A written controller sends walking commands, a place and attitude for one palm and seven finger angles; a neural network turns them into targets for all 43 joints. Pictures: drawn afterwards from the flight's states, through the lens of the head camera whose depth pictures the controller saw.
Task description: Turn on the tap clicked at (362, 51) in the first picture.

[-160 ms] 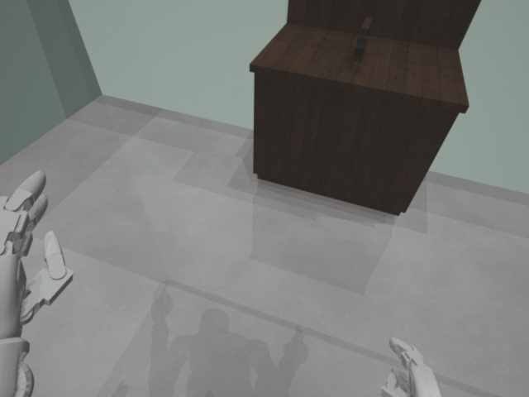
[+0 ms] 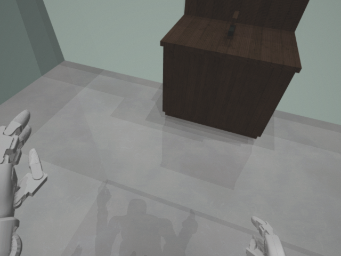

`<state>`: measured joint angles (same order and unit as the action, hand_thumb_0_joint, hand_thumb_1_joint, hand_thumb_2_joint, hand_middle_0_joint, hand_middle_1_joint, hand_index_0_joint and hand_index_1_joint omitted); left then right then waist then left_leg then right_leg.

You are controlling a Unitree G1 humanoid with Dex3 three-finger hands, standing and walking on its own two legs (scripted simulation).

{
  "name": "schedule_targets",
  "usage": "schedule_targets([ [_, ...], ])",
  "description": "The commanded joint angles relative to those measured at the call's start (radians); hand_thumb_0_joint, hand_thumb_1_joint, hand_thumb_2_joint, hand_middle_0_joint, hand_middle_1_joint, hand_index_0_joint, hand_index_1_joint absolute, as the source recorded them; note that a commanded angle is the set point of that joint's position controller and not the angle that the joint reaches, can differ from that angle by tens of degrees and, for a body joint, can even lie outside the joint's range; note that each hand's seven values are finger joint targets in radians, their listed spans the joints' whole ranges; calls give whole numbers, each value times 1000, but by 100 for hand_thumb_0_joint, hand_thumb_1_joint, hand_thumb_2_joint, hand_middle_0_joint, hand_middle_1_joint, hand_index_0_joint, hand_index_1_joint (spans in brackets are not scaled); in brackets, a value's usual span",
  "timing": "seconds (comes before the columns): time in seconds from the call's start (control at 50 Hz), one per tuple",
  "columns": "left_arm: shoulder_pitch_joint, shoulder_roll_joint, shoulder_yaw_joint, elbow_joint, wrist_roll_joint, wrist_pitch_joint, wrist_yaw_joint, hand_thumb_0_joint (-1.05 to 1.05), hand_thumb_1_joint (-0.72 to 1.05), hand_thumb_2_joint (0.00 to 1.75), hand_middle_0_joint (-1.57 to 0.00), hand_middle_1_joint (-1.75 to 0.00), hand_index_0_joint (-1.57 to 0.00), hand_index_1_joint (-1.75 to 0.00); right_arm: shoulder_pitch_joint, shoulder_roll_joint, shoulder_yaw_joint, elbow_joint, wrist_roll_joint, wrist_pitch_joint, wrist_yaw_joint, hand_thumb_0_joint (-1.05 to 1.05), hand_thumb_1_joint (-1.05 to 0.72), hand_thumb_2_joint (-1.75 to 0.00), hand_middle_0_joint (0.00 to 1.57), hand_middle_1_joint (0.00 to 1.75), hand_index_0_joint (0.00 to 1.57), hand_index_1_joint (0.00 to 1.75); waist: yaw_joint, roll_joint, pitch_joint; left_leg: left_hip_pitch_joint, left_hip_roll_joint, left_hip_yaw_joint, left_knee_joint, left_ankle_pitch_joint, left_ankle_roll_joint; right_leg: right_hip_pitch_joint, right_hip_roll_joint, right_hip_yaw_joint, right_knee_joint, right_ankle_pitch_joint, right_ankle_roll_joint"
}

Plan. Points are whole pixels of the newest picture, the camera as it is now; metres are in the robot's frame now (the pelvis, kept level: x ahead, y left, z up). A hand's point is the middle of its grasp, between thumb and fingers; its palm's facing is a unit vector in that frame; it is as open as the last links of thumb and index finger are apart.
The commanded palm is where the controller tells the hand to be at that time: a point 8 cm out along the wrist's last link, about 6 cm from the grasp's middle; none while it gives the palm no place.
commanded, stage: stand and wait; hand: left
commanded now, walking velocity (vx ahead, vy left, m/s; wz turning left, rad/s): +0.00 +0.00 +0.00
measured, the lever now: (230, 32) +1.27 -0.27 +0.00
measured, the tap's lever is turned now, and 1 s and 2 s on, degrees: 0 0 0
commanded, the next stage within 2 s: look at it before walking up in 0.10 s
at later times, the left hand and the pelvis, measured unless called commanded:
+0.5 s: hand (46, 175) +0.21 +0.24 +0.15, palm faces +0.40 -0.84 -0.37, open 7.4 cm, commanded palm +0.17 +0.27 +0.18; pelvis +0.00 +0.00 +0.00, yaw -1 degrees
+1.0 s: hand (91, 119) +0.35 +0.20 +0.16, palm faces +0.33 -0.85 -0.40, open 7.4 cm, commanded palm +0.30 +0.24 +0.18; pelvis +0.11 -0.02 -0.01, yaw -7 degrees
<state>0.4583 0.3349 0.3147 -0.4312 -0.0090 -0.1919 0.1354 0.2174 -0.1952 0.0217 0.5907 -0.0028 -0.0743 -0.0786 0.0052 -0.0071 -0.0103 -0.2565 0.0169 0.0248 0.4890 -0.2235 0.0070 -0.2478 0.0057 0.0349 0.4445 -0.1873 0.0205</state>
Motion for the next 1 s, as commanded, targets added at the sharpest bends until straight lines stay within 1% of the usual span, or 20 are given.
schedule_targets([
  [0.0, -70, 163, 106, -218, -5, -68, 21, 0, 90, 90, -20, -30, -20, -30, -97, -120, -45, -156, 2, -50, -12, 0, -90, -90, 20, 30, 20, 30, 1, 64, -90, -49, 59, -51, -132, 13, 12, 104, -22, 21, -41, 93, -17],
  [0.32, -83, 170, 112, -202, -6, -67, 20, 0, 90, 90, -20, -30, -20, -30, -100, -122, -46, -149, 2, -50, -12, 0, -90, -90, 20, 30, 20, 30, -1, 51, -79, -49, 49, -41, -125, -36, 10, 80, -32, 39, -69, 49, -20],
  [0.36, -83, 162, 101, -204, -6, -70, 21, 0, 90, 90, -20, -30, -20, -30, -98, -122, -48, -144, 0, -50, -11, 0, -90, -90, 20, 30, 20, 30, -5, 44, -99, -27, 61, -37, -110, -139, 20, 50, -38, 61, -50, -51, -36],
  [0.42, -110, 154, 93, -225, -3, -64, 26, 0, 90, 90, -20, -30, -20, -30, -106, -133, -51, -151, -2, -45, -22, 0, -90, -90, 20, 30, 20, 30, -12, 102, -51, -47, 112, -102, -157, -438, 53, -63, -14, 55, 8, -301, -53],
  [0.48, -119, 148, 93, -214, 7, -61, 37, 0, 90, 90, -20, -30, -20, -30, -90, -133, -44, -143, 0, -41, -31, 0, -90, -90, 20, 30, 20, 30, -21, 201, -9, -31, 233, -263, -232, -519, 121, -141, 35, -53, 203, -237, -40],
  [0.56, -139, 138, 74, -207, 15, -57, 37, 0, 90, 90, -20, -30, -20, -30, -93, -130, -41, -132, -7, -42, -27, 0, -90, -90, 20, 30, 20, 30, -16, 203, -1, -98, 227, -159, -141, -415, 104, -34, 8, -88, 113, -206, -49],
  [0.6, -148, 159, 87, -190, 16, -54, 35, 0, 90, 90, -20, -30, -20, -30, -94, -131, -48, -140, -5, -41, -23, 0, -90, -90, 20, 30, 20, 30, -8, 51, 18, -178, 126, -29, 22, -386, 53, 2, -48, 65, 13, -283, -100],
  [0.64, -154, 195, 112, -168, 13, -52, 37, 0, 90, 90, -20, -30, -20, -30, -102, -119, -47, -137, -6, -41, -14, 0, -90, -90, 20, 30, 20, 30, 0, -200, 48, -333, 10, 74, 323, -316, 6, 43, -239, 455, -161, -423, -217],
  [0.66, -166, 203, 112, -177, 10, -61, 43, 0, 90, 90, -20, -30, -20, -30, -108, -119, -50, -139, 3, -43, -6, 0, -90, -90, 20, 30, 20, 30, 4, -219, 34, -424, 13, 44, 471, -306, -7, 135, -328, 593, -214, -374, -288],
  [0.68, -162, 213, 120, -198, 9, -72, 45, 0, 90, 90, -20, -30, -20, -30, -111, -120, -48, -138, 3, -45, -2, 0, -90, -90, 20, 30, 20, 30, 8, -167, 26, -482, 38, -8, 543, -317, -11, 199, -359, 610, -210, -244, -328],
  [0.72, -111, 230, 157, -200, 11, -85, 46, 0, 90, 90, -20, -30, -20, -30, -92, -112, -40, -116, -4, -28, 6, 0, -90, -90, 20, 30, 20, 30, 0, -80, -34, -437, 73, -25, 495, -278, -12, 225, -316, 418, -136, -7, -303],
  [0.74, -95, 213, 147, -218, 9, -91, 43, 0, 90, 90, -20, -30, -20, -30, -101, -104, -38, -125, -2, -21, 6, 0, -90, -90, 20, 30, 20, 30, 1, -95, -43, -371, 88, -24, 419, -252, -8, 180, -292, 352, -121, 48, -281],
  [0.78, -79, 202, 151, -243, -1, -98, 42, 0, 90, 90, -20, -30, -20, -30, -101, -94, -34, -131, -8, -11, 8, 0, -90, -90, 20, 30, 20, 30, -2, -99, -72, -208, 73, 49, 234, -174, -5, 103, -233, 216, -99, 36, -241],
  [0.84, -65, 187, 135, -249, -11, -93, 42, 0, 90, 90, -20, -30, -20, -30, -84, -101, -42, -145, -9, -18, -5, 0, -90, -90, 20, 30, 20, 30, -13, -50, -82, 64, 27, 145, 9, -11, -4, -1, -139, 108, -13, -75, -157],
  [0.86, -74, 188, 133, -254, -11, -96, 41, 0, 90, 90, -20, -30, -20, -30, -68, -116, -54, -147, -5, -22, -13, 0, -90, -90, 20, 30, 20, 30, -23, 1, -86, 171, 61, 104, -41, -29, 18, -69, -109, 87, 100, -70, -127],
  [0.88, -79, 178, 132, -269, -13, -98, 40, 0, 90, 90, -20, -30, -20, -30, -65, -151, -70, -153, -3, -24, -18, 0, -90, -90, 20, 30, 20, 30, -32, 156, -99, 294, 191, -112, -123, -120, 84, -218, -40, 39, 288, -115, -80],
  [0.9, -107, 170, 125, -305, -17, -110, 44, 0, 90, 90, -20, -30, -20, -30, -77, -152, -68, -158, 3, -24, -14, 0, -90, -90, 20, 30, 20, 30, -32, 326, -110, 386, 379, -374, -203, -98, 168, -375, 25, -74, 521, -349, -33],
  [0.92, -104, 205, 141, -270, -13, -113, 42, 0, 90, 90, -20, -30, -20, -30, -102, -128, -54, -148, -4, -36, -16, 0, -90, -90, 20, 30, 20, 30, -33, 365, -78, 303, 451, -503, -274, -234, 217, -426, -4, -27, 702, -393, -36],
  [0.94, -117, 198, 130, -261, -4, -107, 37, 0, 90, 90, -20, -30, -20, -30, -97, -104, -46, -136, -9, -44, -10, 0, -90, -90, 20, 30, 20, 30, -41, 269, -1, 230, 464, -507, -287, -239, 251, -474, -58, 5, 766, -338, -34],
  [0.98, -96, 178, 114, -272, 1, -96, 30, 0, 90, 90, -20, -30, -20, -30, -86, -112, -59, -114, 1, -50, -4, 0, -90, -90, 20, 30, 20, 30, -24, 154, 5, 237, 418, -315, -234, -86, 230, -511, -98, -23, 761, -285, -21],
])
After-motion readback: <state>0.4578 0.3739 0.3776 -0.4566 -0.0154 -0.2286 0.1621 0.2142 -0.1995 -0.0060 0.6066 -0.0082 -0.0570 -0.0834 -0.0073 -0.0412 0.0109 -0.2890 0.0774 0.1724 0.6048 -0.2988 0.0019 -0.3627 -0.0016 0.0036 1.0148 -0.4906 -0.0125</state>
